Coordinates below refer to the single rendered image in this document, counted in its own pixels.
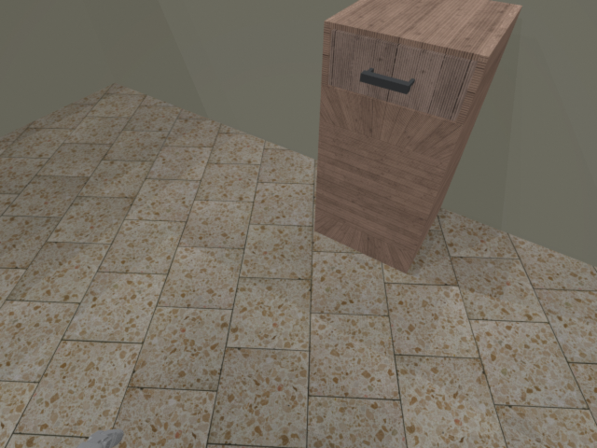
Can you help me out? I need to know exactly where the cabinet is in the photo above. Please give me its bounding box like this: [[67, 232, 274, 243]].
[[314, 0, 522, 273]]

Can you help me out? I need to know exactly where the handle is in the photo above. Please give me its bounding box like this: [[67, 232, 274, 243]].
[[360, 68, 415, 94]]

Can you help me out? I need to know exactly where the drawer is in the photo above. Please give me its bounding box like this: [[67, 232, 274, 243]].
[[328, 29, 478, 121]]

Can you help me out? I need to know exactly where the left robot hand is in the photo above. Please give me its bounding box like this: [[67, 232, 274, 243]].
[[77, 428, 124, 448]]

